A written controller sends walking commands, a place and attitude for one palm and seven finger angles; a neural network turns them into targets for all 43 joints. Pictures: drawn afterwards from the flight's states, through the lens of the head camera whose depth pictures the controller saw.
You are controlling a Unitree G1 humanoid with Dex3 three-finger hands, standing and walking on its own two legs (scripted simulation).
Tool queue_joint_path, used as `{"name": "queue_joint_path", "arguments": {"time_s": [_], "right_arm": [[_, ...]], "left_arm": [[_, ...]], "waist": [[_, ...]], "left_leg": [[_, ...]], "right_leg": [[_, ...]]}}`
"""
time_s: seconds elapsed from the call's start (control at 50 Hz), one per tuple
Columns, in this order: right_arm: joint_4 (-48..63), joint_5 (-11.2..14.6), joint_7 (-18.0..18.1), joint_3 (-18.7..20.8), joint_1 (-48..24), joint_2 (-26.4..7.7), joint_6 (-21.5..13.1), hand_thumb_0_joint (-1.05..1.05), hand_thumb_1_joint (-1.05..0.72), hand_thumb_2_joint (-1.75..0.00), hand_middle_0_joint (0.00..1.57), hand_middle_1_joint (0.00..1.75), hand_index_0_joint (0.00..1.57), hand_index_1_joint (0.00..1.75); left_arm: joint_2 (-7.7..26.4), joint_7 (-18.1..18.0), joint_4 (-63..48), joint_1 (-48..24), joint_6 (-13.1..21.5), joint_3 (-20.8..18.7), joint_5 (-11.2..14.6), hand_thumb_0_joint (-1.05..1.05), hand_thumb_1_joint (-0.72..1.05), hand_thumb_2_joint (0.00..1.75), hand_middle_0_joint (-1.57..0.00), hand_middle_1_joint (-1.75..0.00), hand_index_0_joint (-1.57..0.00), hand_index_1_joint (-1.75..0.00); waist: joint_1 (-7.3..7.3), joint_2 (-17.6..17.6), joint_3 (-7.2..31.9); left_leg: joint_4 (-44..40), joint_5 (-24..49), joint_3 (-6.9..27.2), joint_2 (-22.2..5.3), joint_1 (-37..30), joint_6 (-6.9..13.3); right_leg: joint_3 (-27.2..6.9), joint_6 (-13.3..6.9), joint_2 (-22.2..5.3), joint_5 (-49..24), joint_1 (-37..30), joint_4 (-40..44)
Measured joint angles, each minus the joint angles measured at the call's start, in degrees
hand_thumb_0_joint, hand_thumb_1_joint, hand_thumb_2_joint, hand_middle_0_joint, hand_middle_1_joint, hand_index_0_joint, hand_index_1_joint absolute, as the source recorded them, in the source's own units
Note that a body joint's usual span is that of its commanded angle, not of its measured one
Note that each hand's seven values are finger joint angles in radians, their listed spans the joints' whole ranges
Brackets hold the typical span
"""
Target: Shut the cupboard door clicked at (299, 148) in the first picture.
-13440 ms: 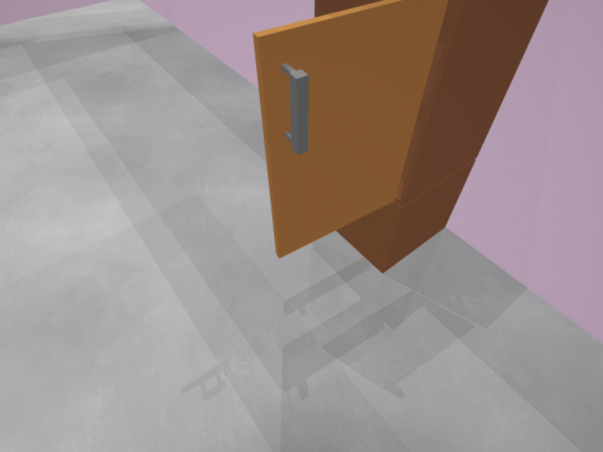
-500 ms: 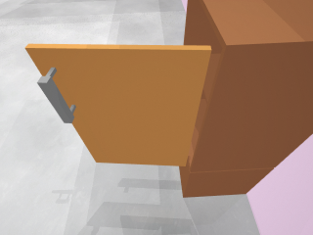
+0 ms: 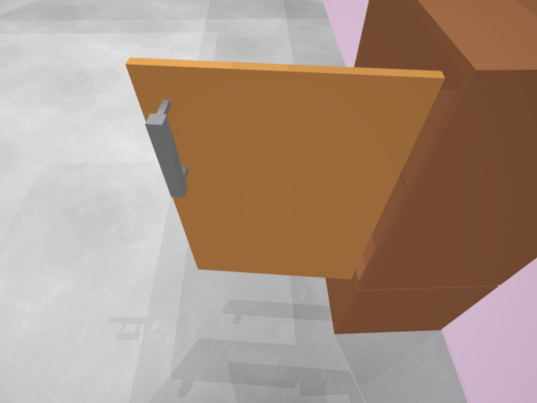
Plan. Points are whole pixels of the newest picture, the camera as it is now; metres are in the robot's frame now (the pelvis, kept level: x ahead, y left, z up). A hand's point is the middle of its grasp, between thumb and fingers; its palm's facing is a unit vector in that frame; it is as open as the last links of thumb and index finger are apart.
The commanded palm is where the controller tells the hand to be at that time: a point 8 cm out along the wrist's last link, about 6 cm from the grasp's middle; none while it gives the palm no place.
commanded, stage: come to a stop and stand still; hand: left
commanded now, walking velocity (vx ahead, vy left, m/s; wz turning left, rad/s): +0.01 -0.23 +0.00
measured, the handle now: (172, 150) +0.45 +0.19 +0.12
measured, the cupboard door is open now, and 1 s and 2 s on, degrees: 84 84 84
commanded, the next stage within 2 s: look again from close up in 1.48 s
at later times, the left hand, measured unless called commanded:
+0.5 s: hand out of the picture +0.02 +0.16 -0.17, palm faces -0.02 -0.98 -0.21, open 7.3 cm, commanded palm none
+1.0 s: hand out of the picture +0.02 +0.19 -0.17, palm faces -0.02 -0.98 -0.20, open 7.3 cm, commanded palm none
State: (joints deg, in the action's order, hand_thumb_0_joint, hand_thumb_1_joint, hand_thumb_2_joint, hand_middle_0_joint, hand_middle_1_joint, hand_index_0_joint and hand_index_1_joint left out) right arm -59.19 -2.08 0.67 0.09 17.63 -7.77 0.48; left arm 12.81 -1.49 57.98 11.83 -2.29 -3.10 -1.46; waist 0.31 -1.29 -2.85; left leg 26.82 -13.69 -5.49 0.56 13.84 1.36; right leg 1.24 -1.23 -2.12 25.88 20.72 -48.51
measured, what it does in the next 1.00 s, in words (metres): steps on the spot: right foot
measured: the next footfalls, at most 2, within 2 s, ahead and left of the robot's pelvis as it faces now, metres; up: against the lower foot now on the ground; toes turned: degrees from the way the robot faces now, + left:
right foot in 0.10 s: +0.04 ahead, -0.07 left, +0.00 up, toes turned -1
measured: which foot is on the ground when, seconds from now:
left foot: down 0.00-1.00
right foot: up 0.00-0.08, down 0.10-1.00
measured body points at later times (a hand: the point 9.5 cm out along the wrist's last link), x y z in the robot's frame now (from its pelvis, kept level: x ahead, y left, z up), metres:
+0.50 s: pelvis +0.01 -0.02 +0.01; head +0.03 -0.03 +0.45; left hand +0.02 +0.21 -0.15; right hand +0.02 -0.24 -0.16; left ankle +0.01 +0.11 -0.74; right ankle -0.04 -0.09 -0.74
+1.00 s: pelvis +0.01 +0.02 +0.00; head +0.03 +0.02 +0.45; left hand +0.02 +0.25 -0.16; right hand +0.02 -0.21 -0.15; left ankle +0.00 +0.11 -0.74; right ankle -0.04 -0.09 -0.74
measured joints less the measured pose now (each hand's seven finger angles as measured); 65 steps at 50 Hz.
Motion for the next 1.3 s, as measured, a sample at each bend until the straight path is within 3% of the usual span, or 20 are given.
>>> {"name": "queue_joint_path", "arguments": {"time_s": [0.06, 0.12, 0.22, 0.5, 0.62, 0.78, 1.3], "right_arm": [[-1.06, -0.41, 0.67, -0.24, -0.36, 0.38, 0.07, 0.02, -0.93, -0.90, 0.21, 0.30, 0.20, 0.30], [-1.72, 0.32, 0.71, 0.05, -1.16, -0.16, -0.08, 0.02, -0.94, -0.90, 0.21, 0.30, 0.20, 0.30], [-2.28, 1.06, 0.93, 0.40, -2.54, -0.60, -0.29, 0.02, -0.93, -0.90, 0.21, 0.30, 0.20, 0.30], [-4.40, 1.38, 1.13, -0.07, -4.66, -1.47, -0.54, 0.01, -0.92, -0.90, 0.20, 0.30, 0.20, 0.30], [-0.89, 1.51, 0.17, 0.40, -4.34, -3.00, -0.45, 0.01, -0.92, -0.90, 0.20, 0.30, 0.20, 0.30], [-0.37, 1.30, 0.55, -0.26, -3.37, -1.93, -1.02, 0.00, -0.93, -0.90, 0.20, 0.30, 0.20, 0.30], [-4.63, 1.43, 0.71, -1.40, -4.01, -1.64, -2.02, 0.00, -0.91, -0.90, 0.20, 0.30, 0.20, 0.30]], "left_arm": [[-1.30, 0.37, 0.09, 0.14, 0.55, 0.86, 0.47, 0.00, 0.91, 0.90, -0.20, -0.30, -0.20, -0.29], [-2.86, 0.33, 0.51, 0.07, 1.23, 1.52, 0.62, 0.00, 0.91, 0.90, -0.20, -0.30, -0.20, -0.29], [-3.35, -0.38, 1.56, 1.10, 1.55, 2.01, 0.54, 0.00, 0.94, 0.90, -0.20, -0.30, -0.20, -0.30], [-3.78, -0.31, 4.13, 2.92, 2.41, 3.34, 0.67, 0.01, 0.93, 0.90, -0.20, -0.30, -0.20, -0.30], [-5.09, -1.27, 2.81, 5.69, 4.54, 3.74, 0.29, 0.01, 0.92, 0.90, -0.20, -0.30, -0.20, -0.30], [-3.76, -1.00, 2.11, 5.58, 3.12, 3.80, 0.48, 0.01, 0.92, 0.90, -0.20, -0.30, -0.20, -0.30], [-2.05, -0.50, 3.96, 3.16, 2.90, 3.74, 0.80, 0.00, 0.91, 0.90, -0.20, -0.30, -0.20, -0.30]], "waist": [[-0.51, 0.60, 0.14], [-0.83, 1.18, -0.84], [-1.89, 1.41, -1.73], [-0.52, 1.47, -1.00], [-0.98, 3.89, 0.06], [-0.57, 1.24, 2.21], [-0.02, -0.27, 0.33]], "left_leg": [[-0.55, 0.23, -0.08, 0.30, 0.17, 0.15], [1.62, -0.93, -0.47, -0.15, 1.12, -0.20], [1.32, -1.15, -0.49, -1.85, -0.13, -1.16], [-2.86, 0.70, -0.58, -2.74, -3.93, -2.16], [5.48, -3.78, 2.96, -3.77, 0.67, -1.36], [3.69, -3.33, 2.29, -1.64, -1.53, -0.84], [-0.46, -2.47, 1.04, 1.28, -3.47, 1.55]], "right_leg": [[0.70, 0.23, 0.66, -0.40, -4.85, 8.80], [0.24, -0.31, 1.66, -6.98, -9.09, 18.16], [0.07, -1.34, 3.43, -6.45, -10.59, 19.46], [-0.10, -2.30, 4.58, -8.32, -14.20, 23.61], [0.75, -2.56, 6.49, -7.93, -12.48, 22.09], [0.09, -1.26, 4.47, -6.42, -12.94, 20.13], [-1.06, 1.28, 1.60, -6.65, -14.03, 22.59]]}}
